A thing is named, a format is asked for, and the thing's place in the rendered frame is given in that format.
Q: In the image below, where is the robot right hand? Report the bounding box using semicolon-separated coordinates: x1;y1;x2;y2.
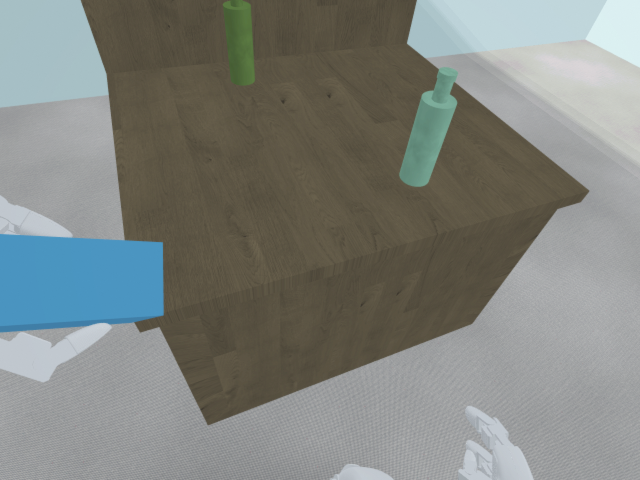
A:
458;406;534;480

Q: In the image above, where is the table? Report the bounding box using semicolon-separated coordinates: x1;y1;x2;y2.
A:
81;0;589;425

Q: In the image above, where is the sponge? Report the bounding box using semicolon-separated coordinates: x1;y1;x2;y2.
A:
0;234;164;333

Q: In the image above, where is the robot left hand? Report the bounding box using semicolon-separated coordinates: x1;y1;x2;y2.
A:
0;195;112;382

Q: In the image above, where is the robot right shin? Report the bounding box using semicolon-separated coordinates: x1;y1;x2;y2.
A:
340;464;360;473

